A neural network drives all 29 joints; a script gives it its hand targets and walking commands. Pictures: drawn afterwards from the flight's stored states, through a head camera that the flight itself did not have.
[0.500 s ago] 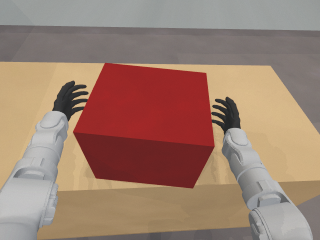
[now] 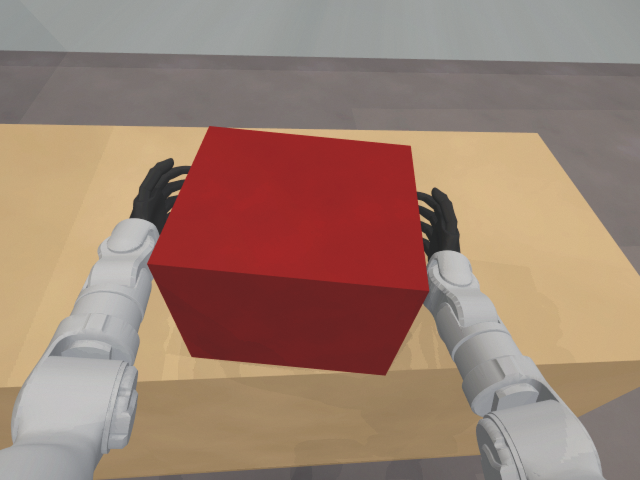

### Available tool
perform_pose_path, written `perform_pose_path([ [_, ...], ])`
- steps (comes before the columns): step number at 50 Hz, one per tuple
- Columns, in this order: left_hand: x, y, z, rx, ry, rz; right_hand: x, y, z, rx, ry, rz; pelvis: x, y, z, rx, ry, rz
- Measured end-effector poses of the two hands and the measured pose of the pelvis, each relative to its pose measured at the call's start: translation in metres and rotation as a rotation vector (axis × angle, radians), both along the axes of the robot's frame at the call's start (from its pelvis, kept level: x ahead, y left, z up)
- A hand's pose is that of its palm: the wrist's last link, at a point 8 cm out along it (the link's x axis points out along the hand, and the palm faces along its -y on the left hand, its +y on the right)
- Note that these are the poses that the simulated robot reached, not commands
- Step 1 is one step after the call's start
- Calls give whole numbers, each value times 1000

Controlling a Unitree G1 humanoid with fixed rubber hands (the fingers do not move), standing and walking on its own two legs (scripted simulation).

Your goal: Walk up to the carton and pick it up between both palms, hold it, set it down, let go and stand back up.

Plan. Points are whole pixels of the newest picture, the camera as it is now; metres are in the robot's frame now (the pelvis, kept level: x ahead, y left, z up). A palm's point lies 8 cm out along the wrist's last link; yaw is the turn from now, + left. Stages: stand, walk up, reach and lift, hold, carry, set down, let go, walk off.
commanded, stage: reach and lift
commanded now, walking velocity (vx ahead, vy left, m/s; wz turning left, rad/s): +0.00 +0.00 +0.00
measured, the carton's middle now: (299, 253) +0.40 +0.04 +0.04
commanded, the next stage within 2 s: none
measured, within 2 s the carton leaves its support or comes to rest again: leaves its support in 1.96 s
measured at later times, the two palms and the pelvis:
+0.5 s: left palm (151, 218) +0.41 +0.23 +0.10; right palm (441, 249) +0.38 -0.15 +0.09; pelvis +0.00 +0.00 +0.00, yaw +0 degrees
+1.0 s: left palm (152, 218) +0.41 +0.23 +0.10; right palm (443, 250) +0.37 -0.15 +0.09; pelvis +0.00 +0.00 +0.01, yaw +0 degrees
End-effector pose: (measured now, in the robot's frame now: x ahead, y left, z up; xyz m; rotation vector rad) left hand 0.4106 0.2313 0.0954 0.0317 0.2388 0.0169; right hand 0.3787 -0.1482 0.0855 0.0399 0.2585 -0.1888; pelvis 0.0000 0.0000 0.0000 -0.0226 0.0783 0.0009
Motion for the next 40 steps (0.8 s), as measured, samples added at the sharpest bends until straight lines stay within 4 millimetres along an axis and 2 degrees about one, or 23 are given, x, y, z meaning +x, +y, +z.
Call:
perform_pose_path([
  [40,-2,-2,5,7,-36,-10,-1,0,3,-8,-30,-29,2,2,3,3,-33,0],
])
